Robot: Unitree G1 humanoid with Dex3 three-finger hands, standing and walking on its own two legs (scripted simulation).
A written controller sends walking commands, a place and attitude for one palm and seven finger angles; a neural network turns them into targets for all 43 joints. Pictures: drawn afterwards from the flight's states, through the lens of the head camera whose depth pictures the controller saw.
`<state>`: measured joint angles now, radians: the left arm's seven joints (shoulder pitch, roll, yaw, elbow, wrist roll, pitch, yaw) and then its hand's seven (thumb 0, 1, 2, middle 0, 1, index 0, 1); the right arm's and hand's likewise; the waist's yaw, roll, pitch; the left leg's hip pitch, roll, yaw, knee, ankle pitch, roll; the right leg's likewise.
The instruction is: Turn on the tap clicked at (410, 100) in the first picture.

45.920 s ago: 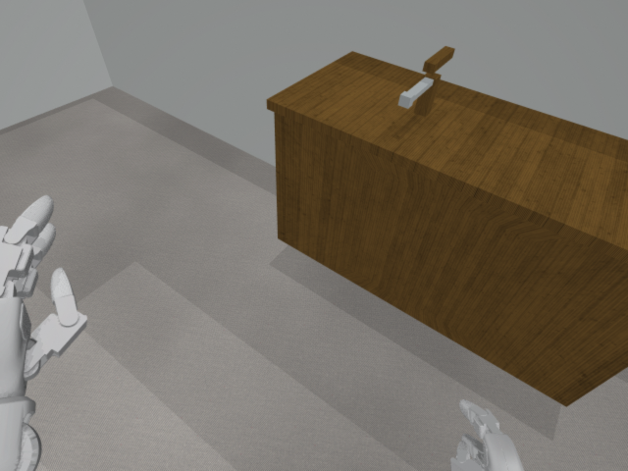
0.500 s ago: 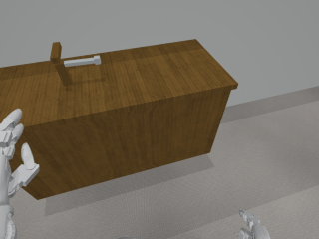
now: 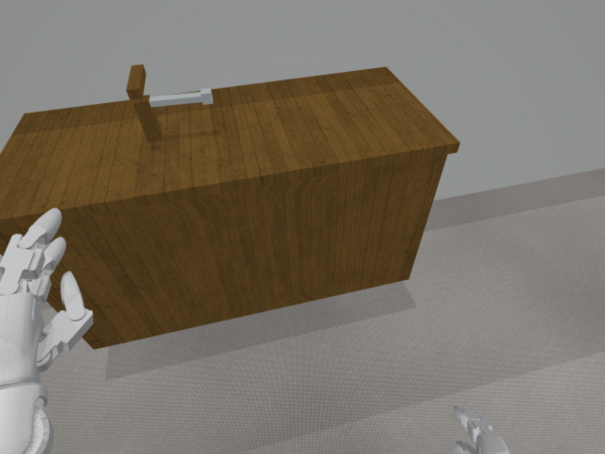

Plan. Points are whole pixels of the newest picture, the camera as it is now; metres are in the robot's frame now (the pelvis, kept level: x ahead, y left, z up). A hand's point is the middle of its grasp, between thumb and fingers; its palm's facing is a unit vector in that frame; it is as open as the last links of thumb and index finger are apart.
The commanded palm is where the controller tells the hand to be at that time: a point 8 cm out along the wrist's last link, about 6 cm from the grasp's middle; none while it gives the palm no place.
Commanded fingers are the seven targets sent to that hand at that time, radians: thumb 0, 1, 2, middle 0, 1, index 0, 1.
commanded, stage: stop stepping back and stand still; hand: left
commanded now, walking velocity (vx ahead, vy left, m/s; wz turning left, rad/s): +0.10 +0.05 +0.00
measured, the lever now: (206, 96) +0.89 +0.29 +0.05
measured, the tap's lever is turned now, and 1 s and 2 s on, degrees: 86 86 86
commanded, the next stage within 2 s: stand and check the lever's angle in 0.16 s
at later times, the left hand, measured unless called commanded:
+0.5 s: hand (120, 304) +0.22 +0.19 +0.17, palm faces +0.34 -0.87 -0.37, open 7.4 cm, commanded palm +0.17 +0.25 +0.19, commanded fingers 0.00 0.90 0.90 -0.20 -0.30 -0.20 -0.30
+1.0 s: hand (99, 282) +0.23 +0.21 +0.19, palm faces +0.40 -0.83 -0.38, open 7.4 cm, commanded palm +0.18 +0.25 +0.19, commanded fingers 0.00 0.90 0.90 -0.20 -0.30 -0.20 -0.30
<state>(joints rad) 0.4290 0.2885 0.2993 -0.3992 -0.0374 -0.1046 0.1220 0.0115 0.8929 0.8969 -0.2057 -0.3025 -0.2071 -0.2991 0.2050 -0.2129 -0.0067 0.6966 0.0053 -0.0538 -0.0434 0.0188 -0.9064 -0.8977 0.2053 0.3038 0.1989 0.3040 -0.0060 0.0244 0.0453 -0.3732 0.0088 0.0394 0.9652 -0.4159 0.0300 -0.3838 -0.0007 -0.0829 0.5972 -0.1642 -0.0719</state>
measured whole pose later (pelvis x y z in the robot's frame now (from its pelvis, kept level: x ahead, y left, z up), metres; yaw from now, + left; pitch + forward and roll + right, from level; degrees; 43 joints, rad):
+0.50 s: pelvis +0.01 -0.03 +0.01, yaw +0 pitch -2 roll -1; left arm 0.49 0.33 0.28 -0.54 -0.04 -0.13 0.15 0.02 0.89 0.90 -0.21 -0.30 -0.21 -0.30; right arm 0.22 -0.23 -0.01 0.64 0.01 -0.09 -0.06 0.02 -0.90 -0.90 0.21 0.30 0.20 0.30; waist -0.01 0.02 0.06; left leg -0.27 0.03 -0.02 0.55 -0.26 0.00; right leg -0.25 0.02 -0.06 0.54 -0.26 -0.03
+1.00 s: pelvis +0.02 -0.03 +0.02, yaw -1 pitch -1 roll -1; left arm 0.47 0.36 0.33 -0.48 -0.06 -0.13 0.17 0.01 0.89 0.90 -0.21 -0.30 -0.21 -0.30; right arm 0.17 -0.21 0.01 0.60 0.01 -0.08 -0.07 0.02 -0.90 -0.90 0.21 0.30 0.20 0.30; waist 0.01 0.03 0.04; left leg -0.20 0.03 0.00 0.45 -0.22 -0.01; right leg -0.17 0.02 -0.04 0.39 -0.20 -0.02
